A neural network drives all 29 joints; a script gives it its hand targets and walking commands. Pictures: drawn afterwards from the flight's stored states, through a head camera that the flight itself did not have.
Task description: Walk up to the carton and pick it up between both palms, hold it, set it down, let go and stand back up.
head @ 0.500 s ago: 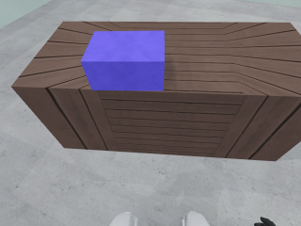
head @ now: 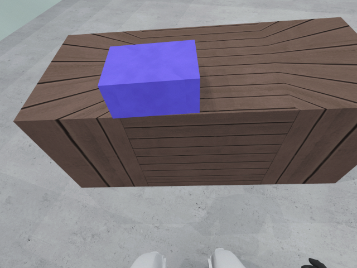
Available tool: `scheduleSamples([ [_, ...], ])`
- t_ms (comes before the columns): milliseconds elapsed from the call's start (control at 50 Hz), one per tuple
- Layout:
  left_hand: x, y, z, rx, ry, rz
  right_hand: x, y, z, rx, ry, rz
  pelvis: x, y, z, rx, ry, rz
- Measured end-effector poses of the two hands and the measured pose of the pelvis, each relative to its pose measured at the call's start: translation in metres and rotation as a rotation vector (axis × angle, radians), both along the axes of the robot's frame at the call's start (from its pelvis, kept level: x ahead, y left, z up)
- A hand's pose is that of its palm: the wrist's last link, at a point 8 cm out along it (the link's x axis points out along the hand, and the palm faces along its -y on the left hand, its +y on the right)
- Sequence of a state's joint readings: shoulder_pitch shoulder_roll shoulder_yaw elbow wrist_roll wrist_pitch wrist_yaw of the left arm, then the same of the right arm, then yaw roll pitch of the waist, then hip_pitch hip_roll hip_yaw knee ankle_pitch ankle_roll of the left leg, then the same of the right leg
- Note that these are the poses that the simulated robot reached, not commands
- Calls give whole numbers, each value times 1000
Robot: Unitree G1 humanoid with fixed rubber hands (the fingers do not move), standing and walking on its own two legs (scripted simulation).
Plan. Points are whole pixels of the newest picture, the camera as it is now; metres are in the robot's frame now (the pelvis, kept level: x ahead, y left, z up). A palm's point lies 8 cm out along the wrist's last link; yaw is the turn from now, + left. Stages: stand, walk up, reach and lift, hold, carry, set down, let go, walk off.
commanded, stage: walk up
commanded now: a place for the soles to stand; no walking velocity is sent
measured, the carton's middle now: (153, 79) +0.74 +0.06 -0.03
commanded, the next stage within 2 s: none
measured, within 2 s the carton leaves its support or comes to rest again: neither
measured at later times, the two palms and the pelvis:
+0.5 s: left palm out of the picture +0.10 +0.39 -0.08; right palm out of the picture +0.08 -0.26 -0.10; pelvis +0.02 +0.07 +0.00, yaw -2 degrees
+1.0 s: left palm out of the picture +0.11 +0.39 -0.08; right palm out of the picture +0.07 -0.25 -0.11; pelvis +0.01 +0.07 +0.00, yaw -4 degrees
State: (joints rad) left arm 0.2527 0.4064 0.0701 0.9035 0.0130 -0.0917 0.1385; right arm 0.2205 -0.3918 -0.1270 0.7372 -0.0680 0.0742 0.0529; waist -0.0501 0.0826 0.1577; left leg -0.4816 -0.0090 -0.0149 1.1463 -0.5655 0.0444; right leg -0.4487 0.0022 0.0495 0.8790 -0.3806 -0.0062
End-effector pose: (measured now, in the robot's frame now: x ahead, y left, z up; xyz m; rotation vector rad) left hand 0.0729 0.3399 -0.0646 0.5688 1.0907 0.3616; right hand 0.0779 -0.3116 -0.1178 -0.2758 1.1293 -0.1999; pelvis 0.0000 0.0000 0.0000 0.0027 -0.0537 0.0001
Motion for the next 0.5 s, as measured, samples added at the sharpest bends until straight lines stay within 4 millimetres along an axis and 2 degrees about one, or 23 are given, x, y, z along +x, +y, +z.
scheduleSamples([
  [100,-5,22,-6,-22,-18,11,7,24,-2,-6,-7,25,-1,23,-4,-7,-7,25],
  [180,-6,48,-22,-51,-41,13,13,51,-5,-27,-35,44,-2,51,-15,-26,-20,38],
  [240,-1,61,-27,-62,-23,7,7,63,-1,-37,-47,26,0,66,-15,-26,-41,15],
  [380,12,65,-19,-107,16,-25,4,66,20,-76,-39,-5,9,75,2,-26,-17,-2],
  [500,28,52,-17,-111,48,-64,0,55,14,-71,-35,-37,16,66,1,7,6,-36],
])
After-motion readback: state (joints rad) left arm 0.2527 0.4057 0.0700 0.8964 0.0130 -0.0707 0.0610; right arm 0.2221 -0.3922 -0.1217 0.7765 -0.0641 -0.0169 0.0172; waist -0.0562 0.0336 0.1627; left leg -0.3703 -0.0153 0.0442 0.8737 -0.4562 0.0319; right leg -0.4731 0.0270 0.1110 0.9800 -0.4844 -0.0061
